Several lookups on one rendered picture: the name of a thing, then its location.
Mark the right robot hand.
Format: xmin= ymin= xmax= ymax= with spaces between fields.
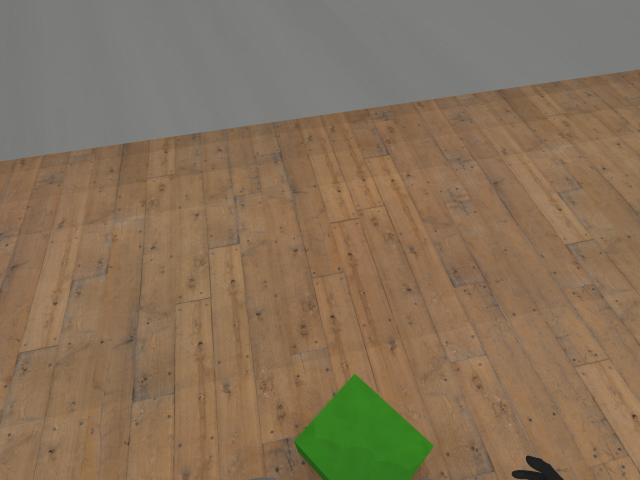
xmin=512 ymin=456 xmax=564 ymax=480

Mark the carton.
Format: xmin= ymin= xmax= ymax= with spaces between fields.
xmin=294 ymin=374 xmax=434 ymax=480

